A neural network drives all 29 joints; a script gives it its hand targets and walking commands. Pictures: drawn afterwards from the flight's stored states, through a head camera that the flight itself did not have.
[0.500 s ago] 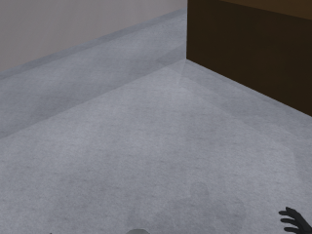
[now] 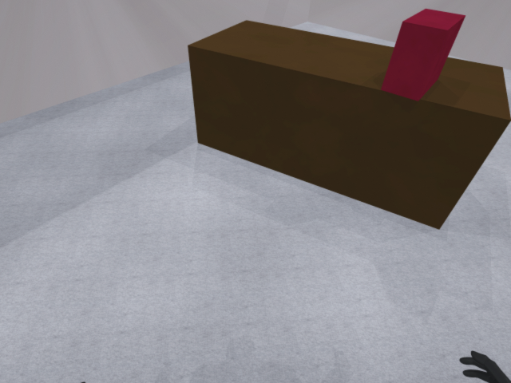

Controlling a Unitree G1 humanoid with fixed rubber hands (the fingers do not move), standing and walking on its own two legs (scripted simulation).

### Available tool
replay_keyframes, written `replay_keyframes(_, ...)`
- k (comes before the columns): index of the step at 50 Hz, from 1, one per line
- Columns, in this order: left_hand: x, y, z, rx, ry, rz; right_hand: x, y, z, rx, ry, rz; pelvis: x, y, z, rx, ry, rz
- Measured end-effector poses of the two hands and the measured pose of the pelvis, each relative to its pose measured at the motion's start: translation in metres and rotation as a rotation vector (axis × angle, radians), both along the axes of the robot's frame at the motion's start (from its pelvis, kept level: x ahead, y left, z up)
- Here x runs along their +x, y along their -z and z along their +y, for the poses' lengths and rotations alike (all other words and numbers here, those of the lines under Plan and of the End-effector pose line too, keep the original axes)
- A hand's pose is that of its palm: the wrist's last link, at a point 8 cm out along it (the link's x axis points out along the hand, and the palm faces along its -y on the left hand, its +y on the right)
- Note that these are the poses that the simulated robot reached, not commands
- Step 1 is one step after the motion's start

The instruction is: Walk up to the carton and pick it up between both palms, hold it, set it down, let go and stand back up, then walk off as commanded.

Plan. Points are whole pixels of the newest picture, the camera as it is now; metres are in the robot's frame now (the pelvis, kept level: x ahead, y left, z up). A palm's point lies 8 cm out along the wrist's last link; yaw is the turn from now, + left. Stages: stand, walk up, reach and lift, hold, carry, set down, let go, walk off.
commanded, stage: walk up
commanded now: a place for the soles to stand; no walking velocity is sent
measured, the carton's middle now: (422, 53) +1.40 -0.78 +0.03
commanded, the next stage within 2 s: none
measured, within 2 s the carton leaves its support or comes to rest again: neither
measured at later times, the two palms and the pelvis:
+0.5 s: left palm (122, 333) +0.26 +0.24 -0.08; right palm (502, 372) +0.18 -0.41 -0.09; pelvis +0.13 -0.07 -0.01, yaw -11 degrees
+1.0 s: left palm (162, 257) +0.43 +0.20 -0.10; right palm out of the picture +0.21 -0.41 -0.03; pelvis +0.24 -0.06 +0.00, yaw -17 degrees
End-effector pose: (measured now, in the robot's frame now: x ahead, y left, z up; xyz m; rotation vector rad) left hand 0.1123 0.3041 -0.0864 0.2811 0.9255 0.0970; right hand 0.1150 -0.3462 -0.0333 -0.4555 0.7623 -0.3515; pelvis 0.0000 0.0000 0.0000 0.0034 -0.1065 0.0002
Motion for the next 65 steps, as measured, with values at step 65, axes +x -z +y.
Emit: replay_keyframes(65,0.410,-0.013,-0.198,0.179,0.410,0.052,0.112,0.078,-0.123,0.224,0.400,0.259,0.301,0.010,-0.146,0.072,0.446,0.071)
